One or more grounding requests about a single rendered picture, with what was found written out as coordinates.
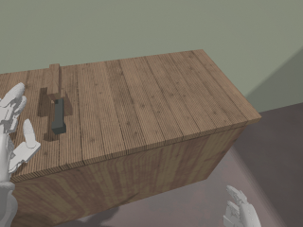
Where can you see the counter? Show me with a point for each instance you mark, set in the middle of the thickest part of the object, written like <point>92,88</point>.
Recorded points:
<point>135,128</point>

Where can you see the tap lever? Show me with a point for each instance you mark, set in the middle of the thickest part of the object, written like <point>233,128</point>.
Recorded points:
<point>58,126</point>

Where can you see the robot left forearm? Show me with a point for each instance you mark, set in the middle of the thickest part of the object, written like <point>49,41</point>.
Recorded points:
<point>8,204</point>

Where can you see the robot left hand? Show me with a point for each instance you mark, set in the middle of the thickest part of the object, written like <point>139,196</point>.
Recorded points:
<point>11,107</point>

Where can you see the robot right hand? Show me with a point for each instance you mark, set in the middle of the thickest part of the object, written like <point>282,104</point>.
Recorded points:
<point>245,213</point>

